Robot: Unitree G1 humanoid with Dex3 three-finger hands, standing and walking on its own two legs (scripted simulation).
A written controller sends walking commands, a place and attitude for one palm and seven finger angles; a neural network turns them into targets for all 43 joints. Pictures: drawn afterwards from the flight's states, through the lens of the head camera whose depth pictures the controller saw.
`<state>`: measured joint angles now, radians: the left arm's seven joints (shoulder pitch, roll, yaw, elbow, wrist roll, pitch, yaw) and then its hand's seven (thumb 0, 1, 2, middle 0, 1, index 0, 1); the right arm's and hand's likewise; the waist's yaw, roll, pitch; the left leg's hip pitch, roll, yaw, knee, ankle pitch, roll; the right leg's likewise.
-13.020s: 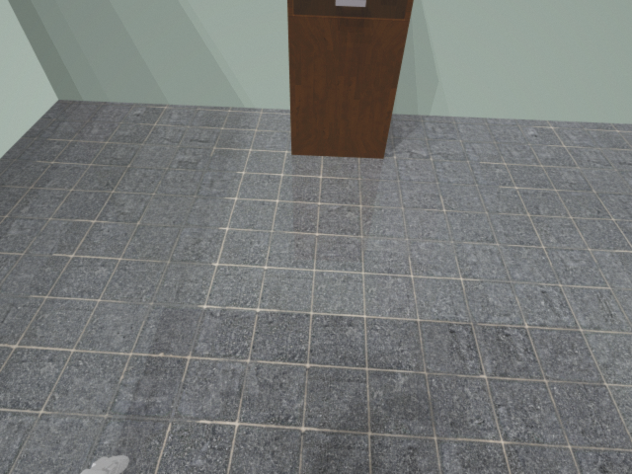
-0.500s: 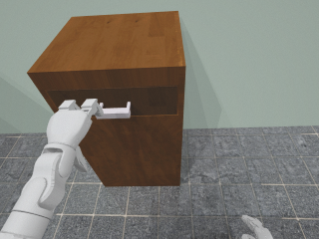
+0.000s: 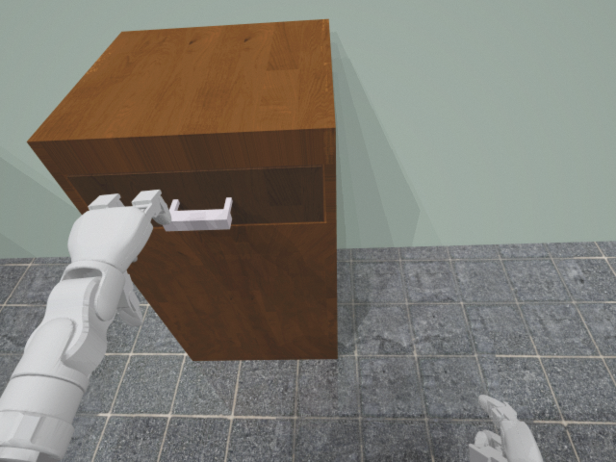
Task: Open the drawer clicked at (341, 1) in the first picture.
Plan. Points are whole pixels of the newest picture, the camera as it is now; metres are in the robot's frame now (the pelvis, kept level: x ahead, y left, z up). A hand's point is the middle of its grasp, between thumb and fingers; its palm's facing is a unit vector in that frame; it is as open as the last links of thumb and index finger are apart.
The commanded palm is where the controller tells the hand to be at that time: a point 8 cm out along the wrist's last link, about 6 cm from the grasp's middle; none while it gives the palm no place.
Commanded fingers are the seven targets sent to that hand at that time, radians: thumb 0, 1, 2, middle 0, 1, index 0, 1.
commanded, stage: move the hooked fingers above the handle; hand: left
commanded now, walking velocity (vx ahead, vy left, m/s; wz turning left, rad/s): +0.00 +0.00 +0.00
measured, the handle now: (199, 211) +0.51 +0.28 +0.00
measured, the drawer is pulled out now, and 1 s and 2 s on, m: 0.00 0.00 0.00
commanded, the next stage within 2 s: none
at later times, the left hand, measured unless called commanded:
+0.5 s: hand (151, 233) +0.39 +0.29 +0.07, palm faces -0.01 -0.03 -1.00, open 13.8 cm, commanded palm +0.37 +0.29 +0.14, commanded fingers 0.00 -0.50 0.30 -0.30 -1.20 -0.30 -1.20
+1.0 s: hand (172, 224) +0.43 +0.28 +0.05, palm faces -0.09 +0.00 -1.00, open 13.8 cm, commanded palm +0.43 +0.28 +0.12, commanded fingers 0.00 -0.50 0.30 -0.30 -1.20 -0.30 -1.20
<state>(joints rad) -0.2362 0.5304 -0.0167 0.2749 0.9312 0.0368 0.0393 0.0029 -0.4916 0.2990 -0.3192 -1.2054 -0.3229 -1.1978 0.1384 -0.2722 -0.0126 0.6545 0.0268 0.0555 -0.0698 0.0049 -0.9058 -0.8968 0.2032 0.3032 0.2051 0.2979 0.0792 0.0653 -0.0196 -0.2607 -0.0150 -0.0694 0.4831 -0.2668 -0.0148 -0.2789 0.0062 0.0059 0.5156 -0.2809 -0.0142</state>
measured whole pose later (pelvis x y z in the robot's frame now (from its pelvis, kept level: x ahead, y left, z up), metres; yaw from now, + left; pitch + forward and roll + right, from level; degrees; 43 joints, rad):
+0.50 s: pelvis +0.02 +0.03 -0.01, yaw -2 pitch +8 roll +0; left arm -0.34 0.51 -0.02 0.41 0.96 0.06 0.09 0.00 -0.49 0.30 -0.32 -1.21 -0.32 -1.20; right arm 0.24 -0.26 -0.04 0.66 0.03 0.09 -0.04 0.01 -0.91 -0.90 0.20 0.30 0.21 0.30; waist 0.03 0.05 -0.07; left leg -0.37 -0.04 -0.03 0.57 -0.33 0.02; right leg -0.39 -0.01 0.04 0.57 -0.32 0.02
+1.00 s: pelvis +0.01 +0.03 -0.01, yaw -1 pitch +11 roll +0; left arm -0.59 0.52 -0.06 0.73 1.02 -0.02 0.10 0.00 -0.49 0.30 -0.32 -1.21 -0.32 -1.20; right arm 0.28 -0.26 -0.04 0.67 0.02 0.10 -0.05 0.00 -0.91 -0.90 0.21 0.30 0.21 0.30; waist 0.00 0.04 -0.08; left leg -0.48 -0.03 -0.04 0.64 -0.34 0.02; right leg -0.48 -0.01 0.03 0.63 -0.33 0.02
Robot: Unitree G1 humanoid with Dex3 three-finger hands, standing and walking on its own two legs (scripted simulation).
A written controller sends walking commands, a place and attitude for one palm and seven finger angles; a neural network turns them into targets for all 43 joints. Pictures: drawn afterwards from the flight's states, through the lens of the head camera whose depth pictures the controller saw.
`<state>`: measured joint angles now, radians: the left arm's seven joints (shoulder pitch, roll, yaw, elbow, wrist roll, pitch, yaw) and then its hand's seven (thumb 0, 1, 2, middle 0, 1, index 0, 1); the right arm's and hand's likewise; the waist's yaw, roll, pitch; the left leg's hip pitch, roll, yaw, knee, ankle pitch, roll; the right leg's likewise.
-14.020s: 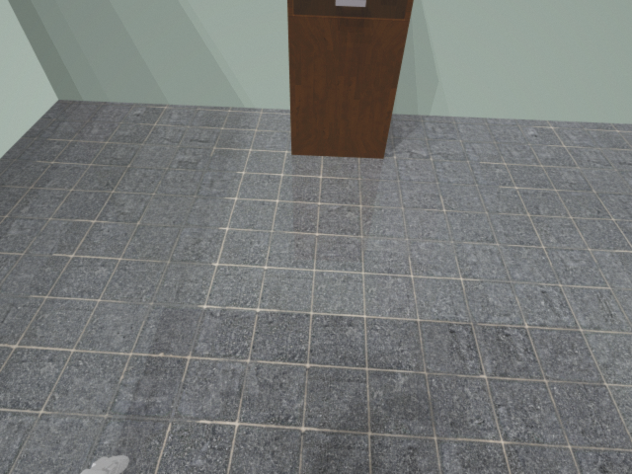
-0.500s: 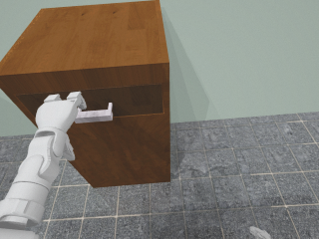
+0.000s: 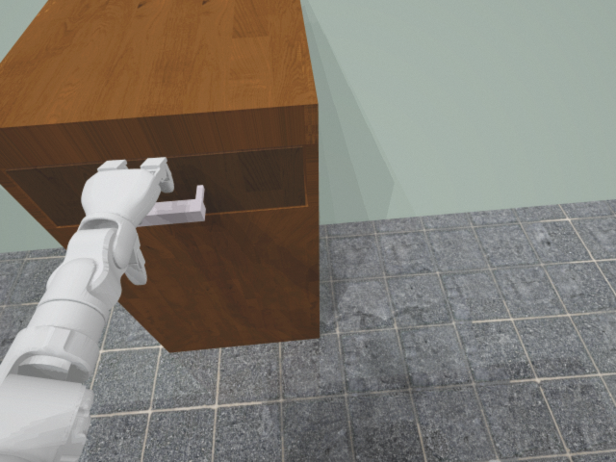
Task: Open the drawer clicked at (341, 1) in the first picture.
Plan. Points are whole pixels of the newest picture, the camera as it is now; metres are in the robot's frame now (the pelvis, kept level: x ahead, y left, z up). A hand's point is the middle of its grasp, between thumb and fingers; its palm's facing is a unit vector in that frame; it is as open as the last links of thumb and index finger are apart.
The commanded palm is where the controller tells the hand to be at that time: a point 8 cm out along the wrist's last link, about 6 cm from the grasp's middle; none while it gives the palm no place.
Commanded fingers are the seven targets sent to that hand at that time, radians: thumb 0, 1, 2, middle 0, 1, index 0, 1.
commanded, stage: move the hooked fingers above the handle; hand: left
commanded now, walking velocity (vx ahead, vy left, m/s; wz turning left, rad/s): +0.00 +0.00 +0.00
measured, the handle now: (168, 203) +0.49 +0.26 +0.01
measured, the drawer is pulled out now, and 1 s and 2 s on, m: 0.00 0.00 0.00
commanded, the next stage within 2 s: none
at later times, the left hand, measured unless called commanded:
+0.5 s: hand (131, 210) +0.43 +0.28 +0.06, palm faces -0.06 +0.02 -1.00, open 13.8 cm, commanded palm +0.42 +0.28 +0.13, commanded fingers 0.00 -0.50 0.30 -0.30 -1.20 -0.30 -1.20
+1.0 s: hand (129, 210) +0.43 +0.28 +0.06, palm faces -0.02 -0.01 -1.00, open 13.8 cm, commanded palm +0.41 +0.27 +0.13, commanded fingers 0.00 -0.50 0.30 -0.30 -1.20 -0.30 -1.20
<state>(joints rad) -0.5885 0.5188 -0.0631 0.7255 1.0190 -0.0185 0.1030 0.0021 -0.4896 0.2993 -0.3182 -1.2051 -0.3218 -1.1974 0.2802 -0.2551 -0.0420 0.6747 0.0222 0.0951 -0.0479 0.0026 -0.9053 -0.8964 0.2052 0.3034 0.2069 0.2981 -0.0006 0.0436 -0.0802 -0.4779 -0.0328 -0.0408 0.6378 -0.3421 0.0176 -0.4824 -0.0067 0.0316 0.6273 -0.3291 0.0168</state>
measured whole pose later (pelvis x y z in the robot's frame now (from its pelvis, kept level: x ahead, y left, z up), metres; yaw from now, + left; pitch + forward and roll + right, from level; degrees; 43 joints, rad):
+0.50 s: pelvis -0.01 -0.01 +0.00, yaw -1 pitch +13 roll +0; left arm -0.66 0.61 0.04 0.90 1.05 -0.11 0.17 0.00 -0.49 0.30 -0.33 -1.21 -0.33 -1.20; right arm 0.34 -0.27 -0.06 0.69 0.03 0.09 -0.06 0.00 -0.91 -0.90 0.20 0.30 0.21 0.30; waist -0.05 0.04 -0.10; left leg -0.54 0.00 -0.03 0.66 -0.34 0.00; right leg -0.55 0.02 0.04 0.64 -0.31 0.00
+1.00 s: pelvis +0.00 +0.01 +0.00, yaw -2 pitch +13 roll -1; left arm -0.59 0.56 0.02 0.79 1.04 -0.09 0.18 0.00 -0.49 0.30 -0.32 -1.21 -0.32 -1.20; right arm 0.32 -0.25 -0.06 0.67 0.02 0.10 -0.03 0.00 -0.91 -0.90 0.21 0.30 0.21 0.30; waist -0.02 0.04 -0.12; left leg -0.54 -0.02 -0.02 0.67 -0.36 0.03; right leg -0.54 0.00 0.05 0.64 -0.33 0.03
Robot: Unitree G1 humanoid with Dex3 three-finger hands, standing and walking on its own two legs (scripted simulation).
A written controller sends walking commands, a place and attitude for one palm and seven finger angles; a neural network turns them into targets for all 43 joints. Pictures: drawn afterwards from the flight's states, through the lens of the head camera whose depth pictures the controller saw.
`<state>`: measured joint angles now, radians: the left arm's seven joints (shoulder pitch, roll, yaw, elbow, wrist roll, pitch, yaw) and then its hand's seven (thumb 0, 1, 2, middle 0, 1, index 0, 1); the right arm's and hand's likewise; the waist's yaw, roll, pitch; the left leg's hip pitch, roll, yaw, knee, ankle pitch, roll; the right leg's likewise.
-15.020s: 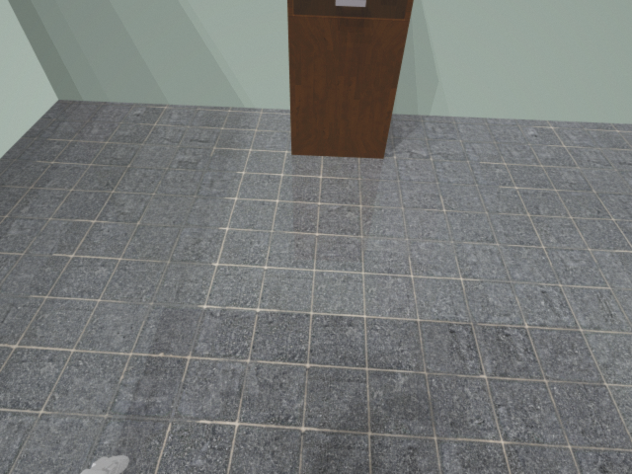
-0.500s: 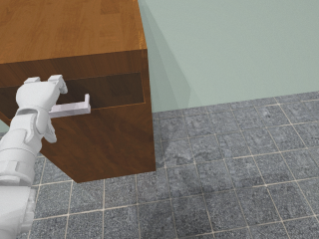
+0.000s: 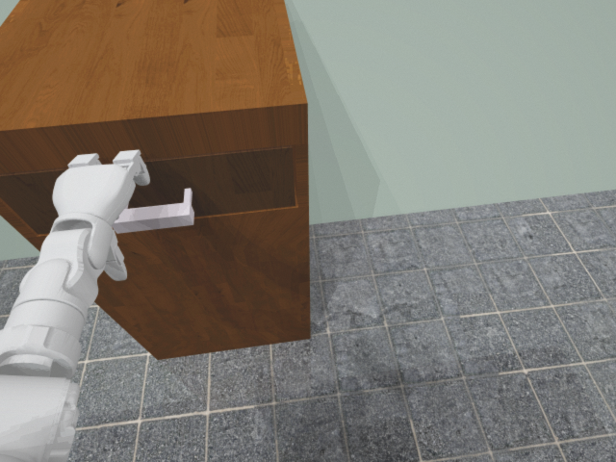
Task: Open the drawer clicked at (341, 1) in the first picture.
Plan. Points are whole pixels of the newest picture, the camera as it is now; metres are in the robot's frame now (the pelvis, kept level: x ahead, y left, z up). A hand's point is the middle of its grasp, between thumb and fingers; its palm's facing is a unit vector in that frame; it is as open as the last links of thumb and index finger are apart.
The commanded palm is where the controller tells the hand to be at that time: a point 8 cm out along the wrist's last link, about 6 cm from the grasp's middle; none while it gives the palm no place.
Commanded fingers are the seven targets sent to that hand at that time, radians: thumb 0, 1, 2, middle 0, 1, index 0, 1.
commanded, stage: move the hooked fingers above the handle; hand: left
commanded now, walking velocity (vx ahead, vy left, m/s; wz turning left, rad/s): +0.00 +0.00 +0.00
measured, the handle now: (155, 207) +0.48 +0.26 +0.01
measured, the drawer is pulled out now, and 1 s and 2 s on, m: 0.00 0.00 0.00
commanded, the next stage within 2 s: lower the fingers behind the handle in 1.40 s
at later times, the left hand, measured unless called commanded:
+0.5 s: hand (120, 219) +0.41 +0.27 +0.07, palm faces -0.05 +0.01 -1.00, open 13.8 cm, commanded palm +0.40 +0.27 +0.14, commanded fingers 0.00 -0.50 0.30 -0.30 -1.20 -0.30 -1.20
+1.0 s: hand (117, 216) +0.42 +0.28 +0.07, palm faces -0.05 +0.01 -1.00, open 13.8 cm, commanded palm +0.40 +0.27 +0.13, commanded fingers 0.00 -0.50 0.30 -0.30 -1.20 -0.30 -1.20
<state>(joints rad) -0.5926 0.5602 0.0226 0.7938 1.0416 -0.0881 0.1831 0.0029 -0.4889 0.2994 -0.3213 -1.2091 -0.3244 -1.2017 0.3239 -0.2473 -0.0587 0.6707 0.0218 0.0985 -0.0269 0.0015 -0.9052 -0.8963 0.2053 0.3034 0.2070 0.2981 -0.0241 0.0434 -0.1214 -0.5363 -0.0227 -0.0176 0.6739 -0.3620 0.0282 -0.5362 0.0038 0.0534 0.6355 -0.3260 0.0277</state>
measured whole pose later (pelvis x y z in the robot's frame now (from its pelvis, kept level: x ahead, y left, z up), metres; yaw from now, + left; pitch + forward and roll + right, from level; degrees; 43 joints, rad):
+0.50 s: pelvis -0.01 -0.01 +0.00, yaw +1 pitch +11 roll +0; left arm -0.64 0.56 -0.03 0.81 1.04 -0.09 0.14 0.00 -0.49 0.30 -0.32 -1.21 -0.32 -1.20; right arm 0.29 -0.27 -0.05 0.67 0.02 0.09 -0.06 0.00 -0.91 -0.90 0.21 0.30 0.21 0.30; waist -0.02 0.04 -0.09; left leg -0.51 -0.02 -0.04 0.66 -0.34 0.01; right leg -0.51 0.00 0.03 0.64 -0.32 0.01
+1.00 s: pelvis +0.00 -0.02 +0.00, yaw +0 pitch +13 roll +0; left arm -0.61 0.59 0.05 0.85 1.05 -0.10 0.17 0.00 -0.49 0.30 -0.32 -1.21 -0.33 -1.20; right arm 0.33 -0.26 -0.06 0.68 0.03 0.09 -0.05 0.00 -0.91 -0.90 0.21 0.30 0.21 0.30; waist -0.03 0.05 -0.11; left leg -0.52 -0.01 -0.02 0.65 -0.35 0.01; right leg -0.54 0.02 0.05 0.64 -0.32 0.01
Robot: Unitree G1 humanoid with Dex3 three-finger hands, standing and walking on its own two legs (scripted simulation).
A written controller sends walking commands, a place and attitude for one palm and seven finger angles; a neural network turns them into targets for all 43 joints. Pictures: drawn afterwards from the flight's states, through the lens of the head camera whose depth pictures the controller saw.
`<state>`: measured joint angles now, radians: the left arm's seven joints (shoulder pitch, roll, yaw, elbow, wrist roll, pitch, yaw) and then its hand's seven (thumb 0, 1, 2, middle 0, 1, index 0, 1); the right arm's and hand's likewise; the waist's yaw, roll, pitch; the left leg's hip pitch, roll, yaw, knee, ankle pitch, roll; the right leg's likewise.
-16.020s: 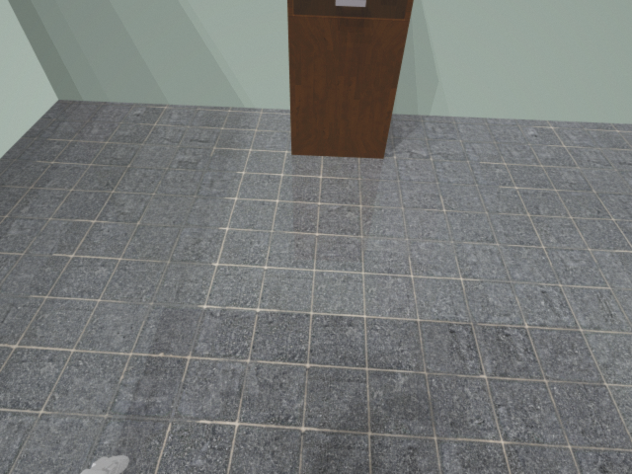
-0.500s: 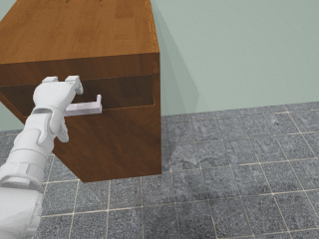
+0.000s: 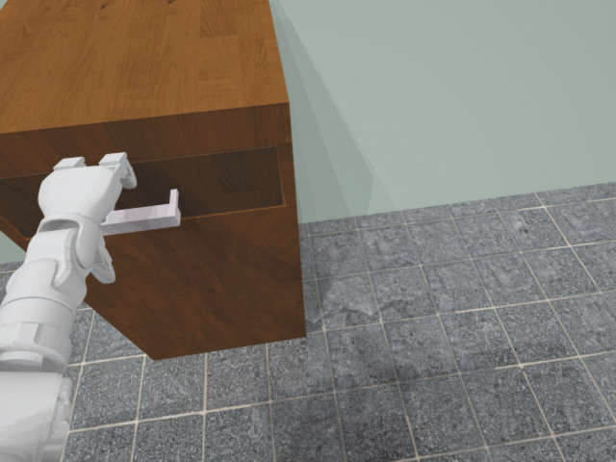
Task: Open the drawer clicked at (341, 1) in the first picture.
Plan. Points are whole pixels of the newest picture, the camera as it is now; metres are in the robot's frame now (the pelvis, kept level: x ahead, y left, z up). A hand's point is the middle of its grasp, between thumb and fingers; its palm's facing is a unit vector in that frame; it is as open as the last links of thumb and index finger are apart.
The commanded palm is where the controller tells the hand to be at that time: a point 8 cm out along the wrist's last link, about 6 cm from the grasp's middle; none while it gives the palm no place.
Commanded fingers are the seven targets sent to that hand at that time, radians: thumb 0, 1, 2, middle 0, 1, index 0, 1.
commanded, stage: move the hooked fingers above the handle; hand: left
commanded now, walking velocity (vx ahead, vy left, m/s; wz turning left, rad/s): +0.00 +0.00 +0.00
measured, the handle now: (141, 208) +0.48 +0.28 +0.01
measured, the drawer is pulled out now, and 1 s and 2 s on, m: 0.00 0.00 0.00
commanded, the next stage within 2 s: lower the fingers behind the handle in 0.40 s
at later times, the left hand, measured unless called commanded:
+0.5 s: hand (104, 217) +0.42 +0.29 +0.07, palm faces -0.04 +0.00 -1.00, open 13.8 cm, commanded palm +0.40 +0.29 +0.13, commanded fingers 0.00 -0.50 0.30 -0.30 -1.20 -0.30 -1.20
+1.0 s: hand (119, 225) +0.43 +0.29 +0.04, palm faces -0.03 +0.00 -1.00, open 13.8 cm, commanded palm +0.41 +0.28 +0.10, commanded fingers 0.00 -0.50 0.30 -0.30 -1.20 -0.30 -1.20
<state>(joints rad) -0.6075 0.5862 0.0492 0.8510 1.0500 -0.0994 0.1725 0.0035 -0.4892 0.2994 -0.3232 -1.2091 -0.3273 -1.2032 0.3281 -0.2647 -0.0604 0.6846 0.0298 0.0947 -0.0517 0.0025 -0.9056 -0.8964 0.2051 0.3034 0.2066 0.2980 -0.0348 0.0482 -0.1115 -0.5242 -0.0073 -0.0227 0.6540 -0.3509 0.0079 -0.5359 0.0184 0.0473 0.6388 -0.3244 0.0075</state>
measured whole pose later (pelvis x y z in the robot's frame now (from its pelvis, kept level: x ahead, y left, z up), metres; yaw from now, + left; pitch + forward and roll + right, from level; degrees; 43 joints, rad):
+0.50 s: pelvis +0.00 +0.01 +0.00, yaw +0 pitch +12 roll -1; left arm -0.61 0.55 0.02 0.81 1.04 -0.07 0.17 0.00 -0.49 0.30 -0.32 -1.21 -0.33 -1.21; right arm 0.31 -0.26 -0.05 0.67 0.02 0.10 -0.04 0.00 -0.91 -0.90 0.21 0.30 0.21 0.30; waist -0.03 0.05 -0.12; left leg -0.52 -0.02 -0.02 0.67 -0.36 0.02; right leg -0.53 0.01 0.05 0.64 -0.33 0.02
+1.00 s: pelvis +0.00 +0.01 -0.01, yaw +0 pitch +16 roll -1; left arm -0.63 0.54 0.05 0.90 1.08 -0.07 0.27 0.00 -0.49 0.30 -0.33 -1.22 -0.32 -1.20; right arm 0.33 -0.26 -0.07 0.69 0.01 0.09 -0.03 0.00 -0.91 -0.90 0.20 0.30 0.21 0.30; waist -0.05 0.05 -0.13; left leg -0.62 -0.01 -0.02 0.73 -0.38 0.02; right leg -0.62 0.02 0.05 0.70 -0.35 0.02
